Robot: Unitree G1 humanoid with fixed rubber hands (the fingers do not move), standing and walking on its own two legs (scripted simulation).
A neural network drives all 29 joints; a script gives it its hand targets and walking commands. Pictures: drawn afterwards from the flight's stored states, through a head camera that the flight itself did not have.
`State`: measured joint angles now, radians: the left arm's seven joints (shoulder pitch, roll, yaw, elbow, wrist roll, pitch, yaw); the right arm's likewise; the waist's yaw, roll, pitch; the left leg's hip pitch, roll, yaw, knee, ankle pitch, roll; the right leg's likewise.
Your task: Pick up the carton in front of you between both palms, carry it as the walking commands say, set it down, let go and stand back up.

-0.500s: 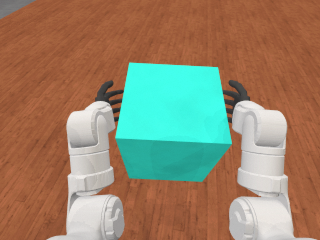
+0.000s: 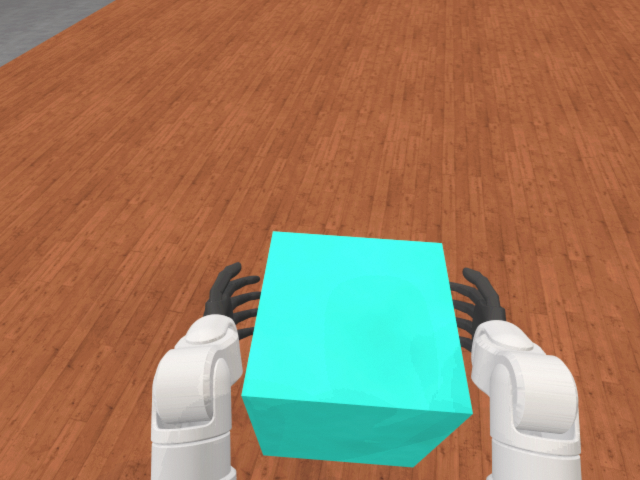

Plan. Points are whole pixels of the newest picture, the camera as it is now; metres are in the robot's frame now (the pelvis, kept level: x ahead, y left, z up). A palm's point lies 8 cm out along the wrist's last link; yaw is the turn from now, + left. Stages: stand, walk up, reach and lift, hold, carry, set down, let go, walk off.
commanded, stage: carry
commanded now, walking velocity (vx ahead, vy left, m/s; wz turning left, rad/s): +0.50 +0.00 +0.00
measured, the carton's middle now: (346, 355) +0.28 +0.00 -0.01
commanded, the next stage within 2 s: none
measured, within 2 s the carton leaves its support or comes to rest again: neither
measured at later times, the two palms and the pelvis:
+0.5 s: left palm (238, 166) +0.59 +0.18 +0.08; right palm (415, 170) +0.56 -0.12 +0.08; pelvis +0.33 +0.05 +0.00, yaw -4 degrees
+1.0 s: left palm (284, 74) +0.90 +0.12 +0.09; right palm (419, 75) +0.90 -0.17 +0.08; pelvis +0.65 -0.02 +0.00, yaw +0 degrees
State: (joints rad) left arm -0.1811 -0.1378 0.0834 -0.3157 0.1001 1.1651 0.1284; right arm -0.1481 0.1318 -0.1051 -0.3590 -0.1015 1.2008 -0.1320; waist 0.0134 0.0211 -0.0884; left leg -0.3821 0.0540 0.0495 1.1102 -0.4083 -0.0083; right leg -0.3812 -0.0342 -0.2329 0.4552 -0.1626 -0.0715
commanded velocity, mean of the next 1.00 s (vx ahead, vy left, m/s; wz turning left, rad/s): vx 0.42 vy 0.00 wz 0.00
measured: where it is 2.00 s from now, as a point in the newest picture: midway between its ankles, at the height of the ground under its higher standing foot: (346, 318)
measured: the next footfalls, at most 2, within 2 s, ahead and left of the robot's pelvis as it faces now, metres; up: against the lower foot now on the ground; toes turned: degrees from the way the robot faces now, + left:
left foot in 0.36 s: +0.44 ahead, +0.13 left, +0.00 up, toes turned +10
right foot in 0.86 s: +0.75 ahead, -0.11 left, +0.00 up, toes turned -13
